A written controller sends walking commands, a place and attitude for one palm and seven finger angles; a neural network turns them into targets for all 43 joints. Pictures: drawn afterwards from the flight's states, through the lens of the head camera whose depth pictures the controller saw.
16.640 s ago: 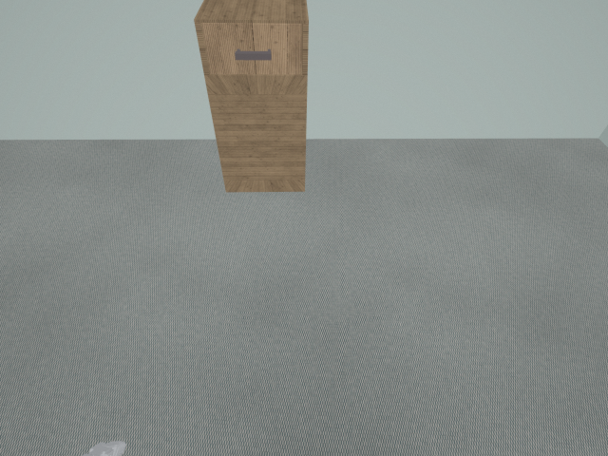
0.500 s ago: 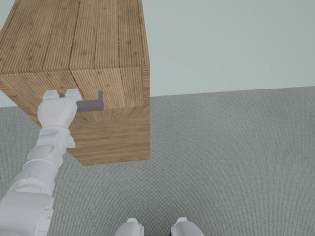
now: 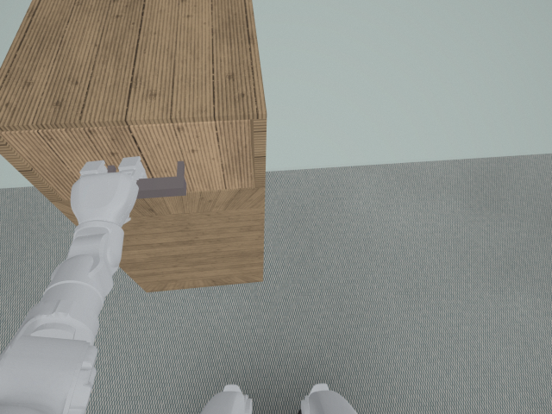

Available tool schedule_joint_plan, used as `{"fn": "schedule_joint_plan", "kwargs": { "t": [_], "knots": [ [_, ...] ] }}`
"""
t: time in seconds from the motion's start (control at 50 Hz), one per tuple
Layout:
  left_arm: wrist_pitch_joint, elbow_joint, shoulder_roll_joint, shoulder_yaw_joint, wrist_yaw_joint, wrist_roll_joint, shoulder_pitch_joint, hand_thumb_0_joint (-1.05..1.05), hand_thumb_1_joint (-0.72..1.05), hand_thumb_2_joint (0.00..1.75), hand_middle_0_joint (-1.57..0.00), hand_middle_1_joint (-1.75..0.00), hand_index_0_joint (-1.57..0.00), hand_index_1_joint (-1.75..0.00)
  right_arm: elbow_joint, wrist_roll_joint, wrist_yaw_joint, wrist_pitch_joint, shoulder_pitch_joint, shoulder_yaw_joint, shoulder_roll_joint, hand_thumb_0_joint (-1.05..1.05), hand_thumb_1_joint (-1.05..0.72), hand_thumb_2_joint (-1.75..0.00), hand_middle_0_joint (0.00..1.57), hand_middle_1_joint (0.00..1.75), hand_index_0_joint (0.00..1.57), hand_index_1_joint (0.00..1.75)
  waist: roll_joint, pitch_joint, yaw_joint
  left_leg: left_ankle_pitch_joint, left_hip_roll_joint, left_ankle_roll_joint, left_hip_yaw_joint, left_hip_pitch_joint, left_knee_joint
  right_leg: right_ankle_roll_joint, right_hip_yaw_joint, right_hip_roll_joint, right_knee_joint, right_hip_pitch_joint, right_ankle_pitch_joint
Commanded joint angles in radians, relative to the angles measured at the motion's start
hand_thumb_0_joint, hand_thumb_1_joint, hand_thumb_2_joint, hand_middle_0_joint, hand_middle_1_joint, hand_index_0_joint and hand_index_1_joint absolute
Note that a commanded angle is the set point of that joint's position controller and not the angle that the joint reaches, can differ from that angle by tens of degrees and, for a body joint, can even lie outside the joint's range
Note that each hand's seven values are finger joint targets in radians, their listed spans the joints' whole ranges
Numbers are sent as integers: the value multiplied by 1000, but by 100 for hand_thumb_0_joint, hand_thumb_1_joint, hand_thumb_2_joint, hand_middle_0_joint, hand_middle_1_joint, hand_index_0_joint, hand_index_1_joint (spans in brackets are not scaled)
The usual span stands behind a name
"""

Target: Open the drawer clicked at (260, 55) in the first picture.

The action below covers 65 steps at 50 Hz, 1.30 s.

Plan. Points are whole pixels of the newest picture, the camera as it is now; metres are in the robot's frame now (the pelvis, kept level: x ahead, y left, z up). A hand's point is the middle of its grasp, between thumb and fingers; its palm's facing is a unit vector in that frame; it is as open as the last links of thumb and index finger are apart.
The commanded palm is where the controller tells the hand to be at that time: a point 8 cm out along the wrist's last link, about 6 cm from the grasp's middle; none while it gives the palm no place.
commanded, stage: close the thumb around the handle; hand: left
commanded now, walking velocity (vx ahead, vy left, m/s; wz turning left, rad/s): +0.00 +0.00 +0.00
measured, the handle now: (145, 178) +0.47 +0.22 -0.01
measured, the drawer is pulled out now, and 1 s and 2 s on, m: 0.00 0.07 0.20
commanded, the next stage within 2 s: pull the drawer open in 0.02 s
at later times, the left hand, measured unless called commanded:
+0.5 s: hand (119, 223) +0.40 +0.26 -0.03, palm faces -0.06 -0.07 -1.00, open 5.6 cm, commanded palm +0.37 +0.24 +0.02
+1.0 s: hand (116, 254) +0.35 +0.25 -0.03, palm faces -0.05 -0.10 -0.99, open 5.5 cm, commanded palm +0.31 +0.24 +0.02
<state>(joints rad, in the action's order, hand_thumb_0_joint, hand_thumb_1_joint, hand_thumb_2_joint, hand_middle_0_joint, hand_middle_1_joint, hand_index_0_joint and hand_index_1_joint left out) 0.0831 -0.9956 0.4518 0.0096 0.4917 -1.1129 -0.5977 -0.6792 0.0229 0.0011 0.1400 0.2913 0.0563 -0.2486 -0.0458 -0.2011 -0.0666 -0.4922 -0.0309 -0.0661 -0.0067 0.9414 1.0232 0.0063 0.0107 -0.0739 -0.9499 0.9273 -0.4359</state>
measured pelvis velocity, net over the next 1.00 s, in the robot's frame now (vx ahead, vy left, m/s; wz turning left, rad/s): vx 0.04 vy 0.01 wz -0.02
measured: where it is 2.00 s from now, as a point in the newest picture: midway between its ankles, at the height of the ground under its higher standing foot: outside the picture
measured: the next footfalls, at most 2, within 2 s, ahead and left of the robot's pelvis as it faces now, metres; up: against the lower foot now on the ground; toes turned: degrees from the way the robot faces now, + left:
none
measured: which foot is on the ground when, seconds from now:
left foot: down 0.00-1.00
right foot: down 0.00-1.00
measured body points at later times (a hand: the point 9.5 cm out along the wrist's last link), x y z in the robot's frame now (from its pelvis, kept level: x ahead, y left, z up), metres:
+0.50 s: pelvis +0.01 +0.01 +0.01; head +0.11 +0.01 +0.45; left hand +0.40 +0.26 +0.03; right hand +0.06 -0.26 -0.11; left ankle -0.02 +0.07 -0.67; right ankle +0.00 -0.12 -0.67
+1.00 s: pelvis +0.04 +0.01 +0.02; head +0.11 +0.02 +0.46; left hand +0.35 +0.25 +0.03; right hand +0.17 -0.24 -0.09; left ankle -0.02 +0.07 -0.67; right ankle +0.00 -0.12 -0.67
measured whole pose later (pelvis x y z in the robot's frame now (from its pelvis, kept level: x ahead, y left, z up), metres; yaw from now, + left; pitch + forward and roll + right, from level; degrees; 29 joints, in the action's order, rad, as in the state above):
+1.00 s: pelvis +0.04 +0.01 +0.02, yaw -1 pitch +19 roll -3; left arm -0.04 -0.47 0.35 -0.04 0.46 -1.07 -0.08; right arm -0.58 0.02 -0.02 0.13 0.21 0.04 -0.23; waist -0.04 -0.20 -0.02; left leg -0.51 -0.03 -0.08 0.02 0.73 0.91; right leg 0.00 0.03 -0.07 -0.84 0.73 -0.44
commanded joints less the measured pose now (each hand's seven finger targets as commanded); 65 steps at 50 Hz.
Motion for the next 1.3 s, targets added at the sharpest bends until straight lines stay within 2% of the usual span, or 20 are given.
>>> {"fn": "schedule_joint_plan", "kwargs": {
  "t": [0.0,0.08,0.1,0.2,0.26,0.32,0.48,0.54,0.64,0.72,0.78,0.9,0.94,0.98,1.02,1.06,1.12,1.16,1.26,1.28],
  "knots": [
    [-14,150,205,36,27,-9,-359,0,90,90,-40,-135,-40,-135,54,5,11,-13,119,53,-166,0,-90,-90,20,30,20,30,-39,-384,-33,501,34,34,-38,-370,-110,43,-43,-3,85,-113,302],
    [-26,122,180,10,22,-6,-390,0,90,90,-40,-135,-40,-135,48,5,12,-12,121,52,-166,0,-90,-90,20,30,20,30,-52,-350,-47,468,36,36,-44,-376,-114,45,-46,-4,95,-81,260],
    [-23,137,217,33,22,-13,-401,0,90,90,-40,-135,-40,-135,48,4,14,-12,123,52,-168,0,-90,-90,20,30,20,30,-45,-376,-41,479,36,35,-45,-376,-113,45,-44,-3,89,-92,271],
    [-15,175,162,21,4,10,-263,0,90,90,-40,-135,-40,-135,71,2,10,-6,106,52,-156,0,-90,-90,20,30,20,30,-59,-420,-2,540,39,41,-39,-428,-127,48,-47,-7,94,-141,304],
    [-5,210,117,1,-8,27,-170,0,90,90,-40,-135,-40,-135,89,-1,8,-4,91,52,-149,0,-90,-90,20,30,20,30,-44,-402,9,551,40,37,-30,-428,-140,47,-44,-9,107,-176,323],
    [1,253,157,44,-11,31,-50,0,90,90,-40,-135,-40,-135,104,-3,10,-2,80,50,-151,0,-90,-90,20,30,20,30,-15,-386,38,557,38,31,-20,-405,-154,51,-35,-10,115,-241,359],
    [-14,372,91,21,15,32,97,0,90,90,-40,-135,-40,-135,113,-4,-1,-3,59,62,-148,0,-90,-90,20,30,20,30,-11,-322,36,671,57,41,-35,-448,-165,48,-39,-9,125,-230,393],
    [-35,429,102,33,24,32,149,0,90,90,-40,-135,-40,-135,125,-2,-4,-3,44,60,-150,0,-90,-90,20,30,20,30,-33,-334,49,719,57,47,-41,-466,-173,51,-37,-8,121,-251,416],
    [-78,520,59,4,22,40,244,0,90,90,-40,-135,-40,-135,142,-4,-13,-6,21,61,-146,0,-90,-90,20,30,20,30,-39,-342,52,826,71,58,-60,-529,-172,46,-41,-6,122,-256,445],
    [-108,547,28,-27,14,37,279,0,90,90,-40,-135,-40,-135,154,-7,-15,-9,6,57,-142,0,-90,-90,20,30,20,30,-13,-308,43,792,71,56,-61,-528,-179,41,-45,-4,134,-259,429],
    [-115,609,17,-33,8,39,348,0,90,90,-40,-135,-40,-135,170,-4,-15,-16,-8,53,-136,0,-90,-90,20,30,20,30,-50,-334,58,864,73,59,-59,-568,-176,42,-44,-2,129,-279,467],
    [-113,662,37,-7,1,44,468,0,90,90,-40,-135,-40,-135,194,-4,-14,-33,-45,37,-131,0,-90,-90,20,30,20,30,1,-302,69,788,56,45,-39,-504,-184,40,-31,3,135,-341,509],
    [-107,698,42,6,5,46,508,0,90,90,-40,-135,-40,-135,202,-2,-12,-40,-56,37,-129,0,-90,-90,20,30,20,30,-23,-308,76,799,53,45,-36,-509,-182,43,-27,5,131,-355,528],
    [-112,683,32,6,11,41,555,0,90,90,-40,-135,-40,-135,205,-4,-14,-45,-57,34,-127,0,-90,-90,20,30,20,30,-17,-258,76,798,54,50,-42,-502,-184,44,-36,3,130,-335,509],
    [-113,719,16,-12,13,35,532,0,90,90,-40,-135,-40,-135,208,0,-18,-47,-66,35,-127,0,-90,-90,20,30,20,30,-12,-260,69,767,53,47,-37,-497,-180,44,-36,3,130,-327,495],
    [-108,761,53,28,23,30,576,0,90,90,-40,-135,-40,-135,217,2,-19,-52,-74,34,-125,0,-90,-90,20,30,20,30,-29,-306,88,799,52,46,-35,-515,-177,44,-29,7,121,-353,524],
    [-115,773,-1,-7,27,38,651,0,90,90,-40,-135,-40,-135,223,0,-25,-62,-81,34,-123,0,-90,-90,20,30,20,30,-8,-269,81,798,54,50,-42,-509,-175,43,-33,5,121,-336,515],
    [-115,804,26,8,32,30,639,0,90,90,-40,-135,-40,-135,222,1,-27,-64,-90,31,-125,0,-90,-90,20,30,20,30,-31,-277,85,789,56,52,-48,-518,-177,43,-34,6,115,-322,494],
    [-119,852,1,2,42,39,752,0,90,90,-40,-135,-40,-135,235,2,-33,-77,-106,29,-120,0,-90,-90,20,30,20,30,-17,-284,94,791,54,51,-45,-523,-174,43,-33,8,113,-340,508],
    [-122,848,-19,-16,41,42,764,0,90,90,-40,-135,-40,-135,235,2,-33,-79,-106,30,-119,0,-90,-90,20,30,20,30,-3,-254,85,774,54,50,-44,-512,-173,44,-36,6,116,-334,500]
  ]
}}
